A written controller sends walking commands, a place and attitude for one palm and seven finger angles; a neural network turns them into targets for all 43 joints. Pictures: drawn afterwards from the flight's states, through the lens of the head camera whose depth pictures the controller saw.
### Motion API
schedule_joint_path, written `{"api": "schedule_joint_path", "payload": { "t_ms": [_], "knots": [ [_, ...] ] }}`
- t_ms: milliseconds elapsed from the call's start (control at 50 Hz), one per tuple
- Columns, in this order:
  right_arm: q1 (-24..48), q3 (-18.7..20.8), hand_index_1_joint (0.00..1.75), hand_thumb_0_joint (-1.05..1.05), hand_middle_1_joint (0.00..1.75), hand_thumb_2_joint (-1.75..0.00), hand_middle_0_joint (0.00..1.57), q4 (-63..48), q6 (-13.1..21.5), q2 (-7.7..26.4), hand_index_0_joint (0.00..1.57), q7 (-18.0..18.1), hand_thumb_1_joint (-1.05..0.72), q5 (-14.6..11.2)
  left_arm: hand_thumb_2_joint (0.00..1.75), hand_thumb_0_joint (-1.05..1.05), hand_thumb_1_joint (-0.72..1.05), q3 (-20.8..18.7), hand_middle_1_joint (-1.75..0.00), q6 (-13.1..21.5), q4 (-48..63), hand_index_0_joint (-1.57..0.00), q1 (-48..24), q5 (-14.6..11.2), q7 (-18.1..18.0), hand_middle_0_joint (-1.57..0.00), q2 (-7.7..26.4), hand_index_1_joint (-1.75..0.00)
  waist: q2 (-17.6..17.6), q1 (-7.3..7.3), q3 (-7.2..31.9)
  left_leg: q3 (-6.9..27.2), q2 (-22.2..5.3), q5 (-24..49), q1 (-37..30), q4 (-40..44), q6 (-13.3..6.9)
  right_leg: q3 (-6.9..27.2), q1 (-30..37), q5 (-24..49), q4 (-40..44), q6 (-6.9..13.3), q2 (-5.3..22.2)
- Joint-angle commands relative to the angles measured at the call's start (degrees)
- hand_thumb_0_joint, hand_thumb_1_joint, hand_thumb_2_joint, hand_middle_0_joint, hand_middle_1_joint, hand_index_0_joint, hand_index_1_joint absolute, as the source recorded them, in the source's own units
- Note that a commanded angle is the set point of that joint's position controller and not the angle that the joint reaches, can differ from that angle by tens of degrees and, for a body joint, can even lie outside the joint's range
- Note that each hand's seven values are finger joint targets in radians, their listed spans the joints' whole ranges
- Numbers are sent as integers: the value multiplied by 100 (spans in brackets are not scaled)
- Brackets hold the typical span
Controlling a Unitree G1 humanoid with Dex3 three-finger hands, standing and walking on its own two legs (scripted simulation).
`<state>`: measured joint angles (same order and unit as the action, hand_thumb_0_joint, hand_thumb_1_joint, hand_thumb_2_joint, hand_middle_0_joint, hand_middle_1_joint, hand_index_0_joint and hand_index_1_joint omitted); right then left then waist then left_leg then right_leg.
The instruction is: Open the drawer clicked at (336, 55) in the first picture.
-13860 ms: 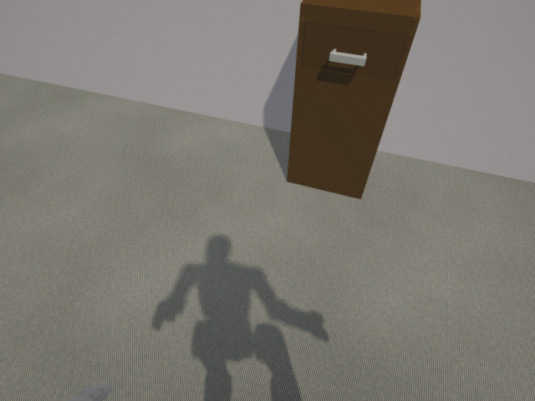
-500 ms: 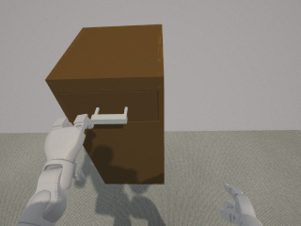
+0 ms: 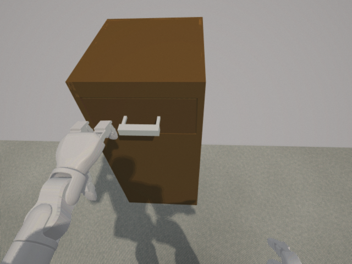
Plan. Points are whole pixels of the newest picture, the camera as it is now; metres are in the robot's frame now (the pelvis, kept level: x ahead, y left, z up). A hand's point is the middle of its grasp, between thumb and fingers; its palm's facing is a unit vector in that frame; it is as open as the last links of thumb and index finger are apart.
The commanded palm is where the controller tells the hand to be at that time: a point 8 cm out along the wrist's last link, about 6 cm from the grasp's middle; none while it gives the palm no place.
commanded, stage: raise the hand with hooked fingers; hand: left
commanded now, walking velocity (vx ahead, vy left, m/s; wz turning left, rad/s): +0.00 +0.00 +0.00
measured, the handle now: (140, 124) +0.51 +0.19 -0.03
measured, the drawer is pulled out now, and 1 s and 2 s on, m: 0.00 0.00 0.00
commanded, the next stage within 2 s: move the hooked fingers above the handle in 0.08 s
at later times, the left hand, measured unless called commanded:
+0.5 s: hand (108, 149) +0.34 +0.21 +0.08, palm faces +0.05 -0.05 -1.00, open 13.9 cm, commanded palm +0.31 +0.22 +0.13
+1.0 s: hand (118, 137) +0.39 +0.21 +0.05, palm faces +0.03 -0.04 -1.00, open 13.9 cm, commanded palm +0.37 +0.21 +0.11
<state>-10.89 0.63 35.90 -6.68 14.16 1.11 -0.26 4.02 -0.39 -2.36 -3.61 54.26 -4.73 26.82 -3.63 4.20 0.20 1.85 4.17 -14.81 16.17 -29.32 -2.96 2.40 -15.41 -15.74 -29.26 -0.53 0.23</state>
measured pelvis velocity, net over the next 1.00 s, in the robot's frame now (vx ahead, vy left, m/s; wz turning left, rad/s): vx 0.03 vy -0.03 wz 0.00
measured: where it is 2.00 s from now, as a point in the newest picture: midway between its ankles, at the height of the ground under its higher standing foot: outside the picture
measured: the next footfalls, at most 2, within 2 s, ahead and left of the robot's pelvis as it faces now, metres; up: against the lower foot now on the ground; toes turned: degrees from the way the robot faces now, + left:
none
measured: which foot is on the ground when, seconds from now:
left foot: down 0.00-1.00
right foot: down 0.00-1.00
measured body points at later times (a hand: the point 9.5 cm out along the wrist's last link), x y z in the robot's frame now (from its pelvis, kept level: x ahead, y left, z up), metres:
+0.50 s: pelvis +0.01 -0.04 +0.00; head +0.03 -0.07 +0.45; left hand +0.33 +0.21 +0.13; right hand +0.20 -0.26 -0.11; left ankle +0.00 +0.08 -0.74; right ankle +0.00 -0.14 -0.74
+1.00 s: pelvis +0.03 -0.03 -0.01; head +0.06 -0.06 +0.44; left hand +0.39 +0.21 +0.11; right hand +0.17 -0.28 -0.14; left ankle +0.00 +0.08 -0.74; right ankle +0.00 -0.14 -0.74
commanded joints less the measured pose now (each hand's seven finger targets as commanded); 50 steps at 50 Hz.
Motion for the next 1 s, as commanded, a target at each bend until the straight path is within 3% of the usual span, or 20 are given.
{"api": "schedule_joint_path", "payload": {
  "t_ms": [0,140,220,280,320,380,420,440,460,520,620,700,760,920,980],
  "knots": [
    [783,230,30,0,30,-90,20,-821,332,581,20,27,-90,-36,30,0,-50,-934,-120,-7,1156,-30,-1869,24,-626,-30,1190,-120,-172,55,1508,165,-249,1569,-684,441,313,-405,198,704,182,360,-243],
    [893,189,30,0,30,-90,20,-854,279,621,20,66,-90,-103,30,0,-50,-373,-120,-513,707,-30,-1638,-51,-344,-30,808,-120,236,-51,1317,-6,-204,1130,-510,509,181,-357,325,577,326,301,-198],
    [906,139,30,0,30,-90,20,-852,254,658,20,156,-90,-68,30,0,-50,-525,-120,-446,564,-30,-2018,-1,-155,-30,1094,-120,530,-106,1198,-84,-173,1058,-391,446,109,-310,333,656,376,263,-190],
    [872,137,30,0,30,-90,20,-822,312,600,20,206,-90,-48,30,0,-50,-634,-120,-190,489,-30,-2286,62,-196,-30,1197,-120,389,-65,1270,-104,-121,1130,-417,350,89,-268,321,770,330,275,-174],
    [835,146,30,0,30,-90,20,-821,322,594,20,226,-90,-31,30,0,-50,-924,-120,-50,515,-30,-2340,85,-294,-30,1484,-120,211,13,1536,-93,-81,1220,-408,297,103,-233,482,863,266,287,-169],
    [821,157,30,0,30,-90,20,-779,336,537,20,238,-90,-50,30,0,-50,-857,-120,19,226,-30,-2353,92,-428,-30,1296,-120,186,-5,1497,-160,-52,1317,-292,180,95,-199,401,1116,198,275,-162],
    [748,183,30,0,30,-90,20,-750,323,565,20,225,-90,-72,30,0,-50,-980,-120,-37,-37,-30,-2335,89,-490,-30,1390,-120,261,-9,1499,-179,-40,1322,-149,148,105,-185,443,1172,169,273,-171],
    [771,172,30,0,30,-90,20,-746,320,563,20,225,-90,-83,30,0,-50,-790,-120,-85,-123,-30,-2385,87,-479,-30,1214,-120,336,-57,1461,-224,-42,1361,-128,94,84,-170,392,1322,152,253,-148],
    [744,199,30,0,30,-90,20,-741,310,581,20,228,-90,-82,30,0,-50,-886,-120,-122,-163,-30,-2337,81,-475,-30,1314,-120,367,-38,1550,-253,-48,1416,-117,68,82,-154,450,1457,121,242,-141],
    [732,205,30,0,30,-90,20,-790,265,629,20,225,-90,-84,30,0,-50,-661,-120,-231,-238,-30,-2435,65,-398,-30,1172,-120,391,-103,1693,-275,-11,1456,-22,-25,73,-109,523,1685,39,214,-113],
    [624,244,30,0,30,-90,20,-778,235,683,20,293,-90,-70,30,0,-50,-802,-120,-92,-335,-30,-2613,-19,-243,-30,1418,-120,633,-163,1798,-295,6,1458,148,-162,28,-47,593,2108,-80,140,-55],
    [519,311,30,0,30,-90,20,-746,258,645,20,301,-90,-46,30,0,-50,-858,-120,193,-156,-30,-2732,32,-344,-30,1421,-120,373,-139,2117,-280,14,1778,49,-341,10,-46,529,2527,-270,155,-64],
    [380,376,30,0,30,-90,20,-685,274,633,20,264,-90,-57,30,0,-50,-849,-120,293,-226,-30,-2855,75,-519,-30,1320,-120,253,-167,2127,-238,-30,1946,-9,-421,28,-124,258,2362,-355,214,-128],
    [227,389,30,0,30,-90,20,-613,148,711,20,203,-90,-98,30,0,-50,-848,-120,-193,-1076,-30,-3172,261,-803,-30,1351,-120,509,-218,2198,-252,-66,1992,241,-472,64,-218,161,2221,-470,251,-181],
    [167,397,30,0,30,-90,20,-638,136,710,20,201,-90,-102,30,0,-50,-595,-120,-266,-1129,-30,-3422,252,-744,-30,1165,-120,430,-267,2325,-262,-92,2069,136,-490,47,-213,135,2280,-488,244,-173]
  ]
}}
